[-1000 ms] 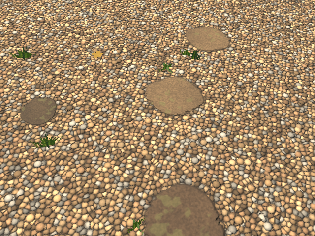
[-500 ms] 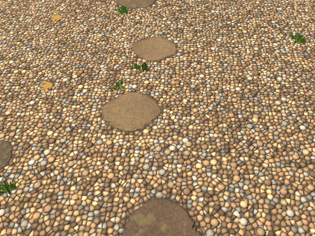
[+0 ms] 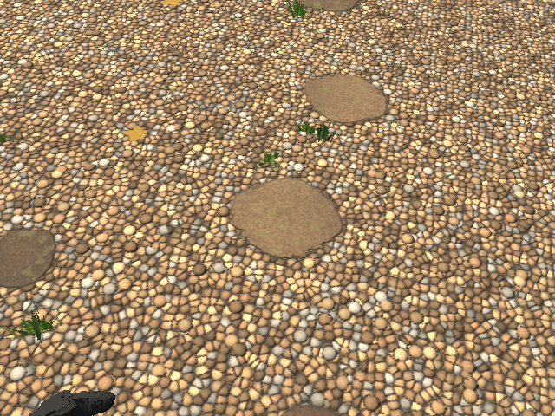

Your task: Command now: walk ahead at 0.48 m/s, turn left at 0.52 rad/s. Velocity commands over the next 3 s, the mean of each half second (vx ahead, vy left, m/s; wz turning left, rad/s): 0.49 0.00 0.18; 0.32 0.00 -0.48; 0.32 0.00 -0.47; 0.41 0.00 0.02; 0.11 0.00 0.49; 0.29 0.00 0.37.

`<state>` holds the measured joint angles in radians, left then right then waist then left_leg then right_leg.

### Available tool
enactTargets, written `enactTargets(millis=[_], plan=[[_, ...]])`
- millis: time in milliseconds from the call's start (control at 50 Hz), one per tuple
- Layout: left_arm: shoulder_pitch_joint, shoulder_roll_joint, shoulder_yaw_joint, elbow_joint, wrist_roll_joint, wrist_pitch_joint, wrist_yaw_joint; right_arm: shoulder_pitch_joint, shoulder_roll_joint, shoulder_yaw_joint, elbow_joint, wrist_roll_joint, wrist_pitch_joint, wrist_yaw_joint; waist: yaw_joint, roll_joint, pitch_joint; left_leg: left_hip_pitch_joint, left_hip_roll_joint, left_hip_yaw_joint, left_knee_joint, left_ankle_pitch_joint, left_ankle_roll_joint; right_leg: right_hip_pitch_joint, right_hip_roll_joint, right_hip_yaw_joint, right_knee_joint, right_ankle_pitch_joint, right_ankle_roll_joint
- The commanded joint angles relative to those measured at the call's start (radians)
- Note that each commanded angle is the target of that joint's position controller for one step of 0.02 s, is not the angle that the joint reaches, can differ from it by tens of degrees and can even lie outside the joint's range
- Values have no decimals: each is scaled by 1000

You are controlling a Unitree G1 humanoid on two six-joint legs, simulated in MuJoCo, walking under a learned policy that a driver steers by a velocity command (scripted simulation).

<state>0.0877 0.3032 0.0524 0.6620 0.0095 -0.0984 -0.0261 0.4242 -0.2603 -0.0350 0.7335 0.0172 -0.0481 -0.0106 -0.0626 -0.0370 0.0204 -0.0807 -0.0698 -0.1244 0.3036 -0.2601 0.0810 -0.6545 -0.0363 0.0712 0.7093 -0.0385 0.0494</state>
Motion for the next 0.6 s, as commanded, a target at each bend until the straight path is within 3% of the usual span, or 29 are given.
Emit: enactTargets(millis=[20, 80, 140, 160, 180, 200, 220, 240, 260, 280, 300, 320, 360, 420, 460, 520, 560, 600], plan=[[-178, 38, 3, -102, -11, -20, -8, 17, -196, -59, -41, 10, -8, -16, -19, 138, 23, -69, 190, -162, -70, 297, 117, 68, 60, -39, -141, 114, 6], [-212, 64, 12, -113, -16, -29, -14, 33, -194, -62, -22, 18, 2, -23, -16, 142, 30, -9, 223, -231, -26, 281, 103, 104, 64, -6, -217, 113, -18], [-128, 105, 34, -95, -19, -38, -9, 3, -201, -71, -24, 12, 15, -27, 38, 179, -4, 35, 233, -262, 77, 469, 76, 237, 72, -19, -247, -3, -62], [-18, 133, 51, -69, -16, -41, -1, -19, -187, -66, -35, 9, 17, -23, 96, 176, -79, 17, 187, -232, 196, 589, 50, 403, 71, -40, -281, 17, -94], [149, 169, 63, -43, -1, -40, 6, -44, -152, -49, -56, -7, 16, -18, 175, 153, -232, -78, 146, -188, 410, 542, 22, 674, -29, 30, -228, 11, -155], [298, 240, 79, -14, 17, -32, 11, 83, -54, -21, -62, -15, 7, -16, 153, -75, -410, -389, 13, -99, 771, 133, -47, 1061, -263, 405, -214, -87, -298], [346, 202, 73, 38, -7, -27, -5, 178, -66, -13, -40, 15, -4, -11, 127, -297, -460, -584, -34, -85, 977, -318, -71, 1136, -369, 763, -364, -283, -387], [276, 123, 53, 23, -26, -22, -2, 82, -152, -32, -40, 28, -11, -7, 142, -165, -275, -668, 30, -92, 1047, -262, -71, 996, -324, 680, -406, -396, -352], [210, 92, 42, 15, -24, -12, 2, -50, -174, -34, -68, 19, -17, -3, 144, -57, -148, -668, 73, -44, 1026, -185, -66, 839, -272, 524, -419, -349, -320], [163, 86, 36, 16, -14, -5, 1, -132, -162, -33, -93, -3, -27, -1, 118, 2, -58, -652, 109, -3, 963, -130, -63, 688, -229, 434, -448, -232, -310], [142, 74, 29, 14, -6, -3, 1, -159, -156, -37, -102, -19, -33, 0, 93, 3, -26, -609, 138, 3, 894, -95, -63, 598, -195, 377, -470, -125, -303], [134, 72, 26, 14, -3, -2, 1, -150, -134, -33, -104, -20, -37, 4, 70, -20, -20, -568, 148, 11, 851, -85, -67, 546, -171, 348, -489, -55, -305], [141, 80, 29, 25, -19, -2, 5, -142, -94, -18, -108, -24, -40, 9, 48, -47, -24, -532, 155, 43, 723, -105, -85, 492, -151, 297, -512, 20, -323], [151, 139, 47, 35, -33, 5, 18, -246, -57, 7, -140, -35, -52, 17, 70, -48, -5, -427, 136, 80, 475, 39, -106, 382, -110, 204, -532, 23, -306], [192, 160, 53, 47, -36, 15, 21, -315, -73, 6, -151, -23, -59, 25, 98, -45, -7, -349, 103, 84, 363, 196, -118, 351, -100, 192, -524, 8, -281], [252, 163, 54, 62, -46, 27, 24, -370, -111, -8, -174, -10, -64, 29, 107, -41, -11, -282, 84, 56, 259, 252, -115, 384, -116, 244, -474, -92, -243], [265, 159, 53, 65, -43, 35, 26, -353, -131, -23, -175, -6, -68, 25, 81, -45, -18, -197, 81, 60, 208, 221, -95, 391, -114, 275, -411, -151, -211], [269, 101, 34, 60, -32, 37, 26, -219, -169, -48, -150, -13, -70, 13, 4, -37, -74, 14, 125, 44, 164, 151, -50, 328, -41, 244, -237, -163, -157]])
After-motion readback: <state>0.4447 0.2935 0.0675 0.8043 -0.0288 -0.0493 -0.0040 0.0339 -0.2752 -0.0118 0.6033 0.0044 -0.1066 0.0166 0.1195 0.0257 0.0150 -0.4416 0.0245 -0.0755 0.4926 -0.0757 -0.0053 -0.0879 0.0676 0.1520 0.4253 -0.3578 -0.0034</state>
